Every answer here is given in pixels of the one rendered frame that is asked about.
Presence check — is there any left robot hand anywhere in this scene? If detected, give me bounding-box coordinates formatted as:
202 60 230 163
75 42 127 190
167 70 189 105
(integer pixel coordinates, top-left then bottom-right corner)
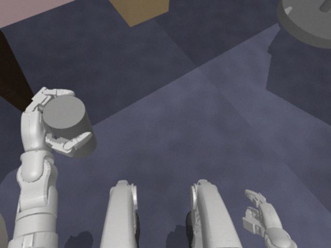
21 87 92 157

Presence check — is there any left robot arm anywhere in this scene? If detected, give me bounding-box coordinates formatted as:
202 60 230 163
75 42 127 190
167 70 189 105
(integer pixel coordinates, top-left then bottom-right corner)
8 149 58 248

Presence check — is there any right robot arm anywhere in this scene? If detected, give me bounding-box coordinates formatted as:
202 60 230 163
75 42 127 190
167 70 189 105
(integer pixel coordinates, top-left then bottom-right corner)
264 227 297 248

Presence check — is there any right robot hand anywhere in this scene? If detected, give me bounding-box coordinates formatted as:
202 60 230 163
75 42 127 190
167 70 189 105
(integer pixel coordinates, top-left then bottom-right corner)
243 190 283 237

